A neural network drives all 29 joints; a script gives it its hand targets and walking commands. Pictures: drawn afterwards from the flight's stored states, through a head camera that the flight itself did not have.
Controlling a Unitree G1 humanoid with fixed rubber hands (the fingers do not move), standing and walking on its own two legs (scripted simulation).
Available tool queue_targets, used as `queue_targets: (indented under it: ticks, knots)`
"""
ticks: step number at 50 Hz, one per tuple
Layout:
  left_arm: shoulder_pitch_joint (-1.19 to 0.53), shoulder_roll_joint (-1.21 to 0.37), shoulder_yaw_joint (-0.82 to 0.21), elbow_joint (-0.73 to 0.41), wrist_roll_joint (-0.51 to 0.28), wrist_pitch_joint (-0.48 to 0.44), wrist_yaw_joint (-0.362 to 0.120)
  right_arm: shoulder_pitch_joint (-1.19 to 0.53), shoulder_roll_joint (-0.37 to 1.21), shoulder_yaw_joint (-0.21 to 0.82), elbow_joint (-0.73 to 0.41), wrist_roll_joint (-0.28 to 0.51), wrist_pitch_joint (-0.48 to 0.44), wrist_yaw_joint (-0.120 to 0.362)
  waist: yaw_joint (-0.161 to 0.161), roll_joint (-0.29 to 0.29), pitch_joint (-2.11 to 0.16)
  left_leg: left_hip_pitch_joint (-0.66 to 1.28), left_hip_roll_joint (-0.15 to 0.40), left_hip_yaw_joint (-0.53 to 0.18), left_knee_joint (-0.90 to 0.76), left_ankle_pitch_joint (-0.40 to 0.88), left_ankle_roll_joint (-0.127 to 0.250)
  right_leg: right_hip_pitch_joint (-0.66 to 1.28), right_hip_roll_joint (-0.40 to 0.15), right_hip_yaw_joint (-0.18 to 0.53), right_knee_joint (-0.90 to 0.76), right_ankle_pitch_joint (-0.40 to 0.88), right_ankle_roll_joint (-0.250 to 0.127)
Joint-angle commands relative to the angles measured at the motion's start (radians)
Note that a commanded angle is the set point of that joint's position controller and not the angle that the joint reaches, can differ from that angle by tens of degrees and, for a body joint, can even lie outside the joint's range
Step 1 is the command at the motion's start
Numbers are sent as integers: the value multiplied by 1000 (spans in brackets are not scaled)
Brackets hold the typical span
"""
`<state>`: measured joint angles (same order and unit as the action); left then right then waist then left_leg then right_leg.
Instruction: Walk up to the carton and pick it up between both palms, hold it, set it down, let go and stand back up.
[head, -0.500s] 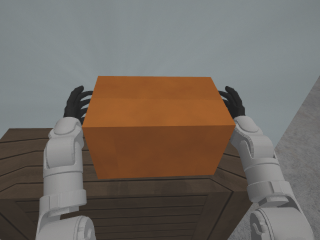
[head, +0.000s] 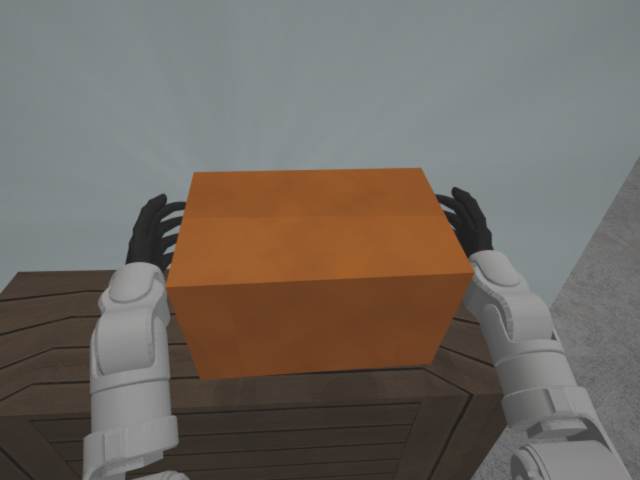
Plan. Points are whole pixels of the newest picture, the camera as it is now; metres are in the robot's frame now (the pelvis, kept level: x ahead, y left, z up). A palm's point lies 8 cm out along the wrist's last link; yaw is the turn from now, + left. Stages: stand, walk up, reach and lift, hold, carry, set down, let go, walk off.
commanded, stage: set down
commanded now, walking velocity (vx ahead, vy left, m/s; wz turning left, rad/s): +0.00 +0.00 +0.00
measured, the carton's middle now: (314, 270) +0.36 +0.00 +0.14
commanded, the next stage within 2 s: none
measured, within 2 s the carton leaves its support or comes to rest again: neither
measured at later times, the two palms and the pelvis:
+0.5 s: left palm (157, 284) +0.35 +0.20 +0.13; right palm (448, 275) +0.37 -0.18 +0.12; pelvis +0.00 -0.01 +0.00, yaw +2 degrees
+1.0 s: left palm (153, 299) +0.35 +0.22 +0.10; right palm (434, 277) +0.38 -0.17 +0.10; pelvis +0.02 -0.01 +0.00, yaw +2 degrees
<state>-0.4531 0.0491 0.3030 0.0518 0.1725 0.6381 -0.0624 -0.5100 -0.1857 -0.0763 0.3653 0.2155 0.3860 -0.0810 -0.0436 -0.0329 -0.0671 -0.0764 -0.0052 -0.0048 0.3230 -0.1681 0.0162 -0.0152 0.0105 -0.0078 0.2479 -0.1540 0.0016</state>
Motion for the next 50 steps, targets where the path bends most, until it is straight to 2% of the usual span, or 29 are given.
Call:
queue_targets:
  ticks: [1,5,8,9,11,12,13,14,15,17,20,23,25,27,28,30,31,32,34,35,36,38,40,41,45,47,48,49,50]
  knots:
    - [-668,-424,-444,-148,-123,-119,-141,-768,462,312,-313,24,-158,172,11,64,-332,105,-24,25,-19,318,-74,75,47,-40,1,188,-21]
    - [-598,-387,-348,-2,-27,-151,-159,-769,464,237,-185,-62,-236,202,48,61,-188,36,-19,48,-75,128,-49,38,22,-47,-13,39,-27]
    - [-596,-397,-318,82,-8,-174,-180,-717,451,178,-51,-142,-276,207,31,50,-123,5,-18,64,-101,46,-37,51,4,-57,-27,-25,-16]
    - [-592,-400,-318,93,-8,-186,-183,-695,462,171,-31,-169,-292,205,27,17,-110,5,-17,67,-113,36,-32,64,6,-66,-27,-24,-15]
    - [-597,-416,-310,110,-8,-217,-179,-752,480,164,-86,-175,-346,202,39,6,-198,47,-16,70,-94,109,-31,69,12,-76,-19,27,-6]
    - [-609,-419,-322,128,-6,-225,-178,-761,481,165,-49,-182,-363,200,40,24,-187,39,-22,78,-95,110,-30,80,5,-76,-14,29,2]
    - [-609,-428,-317,141,-14,-246,-174,-741,472,141,-34,-204,-382,197,12,7,-218,47,-16,70,-88,118,-35,87,10,-82,-17,35,-5]
    - [-606,-422,-330,117,-21,-262,-160,-753,493,178,-69,-195,-402,197,50,16,-261,66,-23,78,-71,169,-35,97,10,-84,-8,73,0]
    - [-650,-445,-370,98,-44,-288,-154,-758,489,179,-62,-190,-426,197,25,18,-301,98,-13,67,-59,214,-46,94,19,-87,1,108,1]
    - [-648,-455,-415,86,-62,-326,-128,-775,524,217,-93,-179,-464,193,37,31,-355,120,-21,67,-33,274,-57,98,22,-94,16,154,4]
    - [-654,-481,-492,78,-101,-374,-99,-777,519,248,-126,-162,-494,182,15,29,-465,182,-15,46,3,378,-76,75,35,-97,18,243,-1]
    - [-642,-466,-496,63,-105,-401,-74,-729,523,283,-100,-146,-499,176,28,51,-461,165,-27,57,9,383,-82,92,27,-87,29,274,4]
    - [-625,-431,-481,112,-109,-403,-83,-694,506,275,-51,-146,-479,171,16,8,-398,137,-30,47,1,352,-71,125,15,-73,22,299,14]
    - [-559,-434,-449,101,-90,-393,-93,-669,510,311,-71,-121,-473,161,47,8,-390,88,-40,56,-4,380,-63,194,5,-56,41,400,27]
    - [-549,-424,-450,123,-84,-390,-107,-657,509,297,-82,-127,-472,156,19,11,-363,75,-41,51,-8,373,-66,226,1,-52,45,435,29]
    - [-523,-416,-425,88,-66,-383,-109,-660,512,347,-112,-89,-465,150,80,22,-368,58,-47,59,-5,394,-61,241,-6,-39,53,461,36]
    - [-523,-417,-426,70,-56,-377,-112,-657,512,345,-101,-85,-464,150,81,47,-352,53,-44,61,-9,404,-70,241,-5,-45,62,486,34]
    - [-533,-422,-430,58,-63,-377,-114,-635,496,328,-107,-86,-461,149,56,37,-363,78,-46,58,-3,430,-77,229,1,-49,56,485,33]
    - [-481,-410,-431,59,-59,-376,-118,-635,508,379,-119,-64,-459,145,86,40,-360,67,-49,60,1,482,-78,265,1,-37,65,549,34]
    - [-541,-424,-447,4,-73,-378,-110,-634,497,345,-100,-77,-459,148,62,54,-366,80,-41,57,4,490,-90,240,9,-44,58,500,23]
    - [-499,-417,-453,5,-69,-378,-104,-635,487,350,-149,-76,-458,148,69,60,-351,119,-38,47,14,523,-95,189,17,-51,59,498,18]
    - [-477,-415,-466,-11,-78,-367,-108,-595,475,363,-123,-65,-457,146,59,65,-349,136,-42,52,26,569,-99,189,17,-50,54,546,18]
    - [-437,-402,-405,87,-44,-353,-116,-594,442,304,-59,-99,-440,155,65,57,-264,108,-33,59,1,481,-93,148,20,-60,32,416,11]
    - [-469,-392,-406,55,-51,-355,-116,-591,456,310,-53,-97,-439,155,69,58,-246,111,-33,60,6,475,-90,138,16,-55,32,405,11]
    - [-529,-437,-493,-3,-116,-396,-96,-608,456,282,-85,-124,-472,163,32,61,-369,187,-17,48,40,566,-113,72,35,-80,20,377,-5]
    - [-538,-430,-483,38,-100,-409,-88,-599,452,263,-48,-140,-472,167,29,75,-361,168,-21,45,41,547,-114,61,28,-70,27,399,-2]
    - [-516,-440,-477,44,-102,-420,-85,-604,467,281,-63,-145,-480,167,48,60,-405,175,-16,43,39,559,-116,62,33,-74,27,394,-3]
    - [-541,-446,-479,86,-102,-426,-77,-589,450,246,-11,-169,-476,172,36,90,-408,174,-18,47,35,525,-121,33,29,-73,7,329,-10]
    - [-556,-444,-465,93,-94,-433,-75,-611,452,237,15,-176,-486,177,50,78,-378,174,-11,50,28,512,-122,22,36,-83,7,277,-15]
